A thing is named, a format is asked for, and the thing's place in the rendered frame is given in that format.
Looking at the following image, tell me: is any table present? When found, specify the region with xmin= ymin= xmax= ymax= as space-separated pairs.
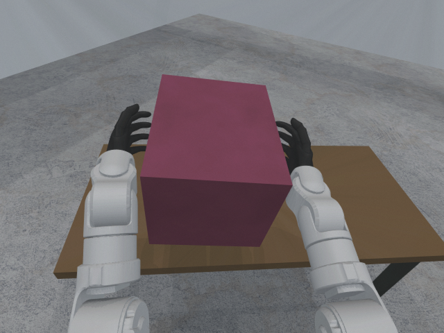
xmin=53 ymin=144 xmax=444 ymax=297

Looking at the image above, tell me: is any left robot hand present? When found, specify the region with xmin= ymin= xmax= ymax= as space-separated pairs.
xmin=107 ymin=104 xmax=151 ymax=155

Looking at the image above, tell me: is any right robot upper arm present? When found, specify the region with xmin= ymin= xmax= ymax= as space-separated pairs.
xmin=315 ymin=298 xmax=397 ymax=333

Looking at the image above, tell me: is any right robot hand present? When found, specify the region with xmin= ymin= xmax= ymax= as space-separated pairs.
xmin=276 ymin=118 xmax=314 ymax=175

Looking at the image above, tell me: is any carton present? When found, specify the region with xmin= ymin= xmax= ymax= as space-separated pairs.
xmin=140 ymin=74 xmax=293 ymax=247

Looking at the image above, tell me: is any right robot forearm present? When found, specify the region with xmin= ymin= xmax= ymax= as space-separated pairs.
xmin=286 ymin=166 xmax=398 ymax=333

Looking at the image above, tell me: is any left robot upper arm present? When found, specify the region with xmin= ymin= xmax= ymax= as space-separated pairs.
xmin=69 ymin=296 xmax=150 ymax=333

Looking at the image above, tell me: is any left robot forearm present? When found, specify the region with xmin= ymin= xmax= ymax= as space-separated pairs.
xmin=67 ymin=150 xmax=140 ymax=333

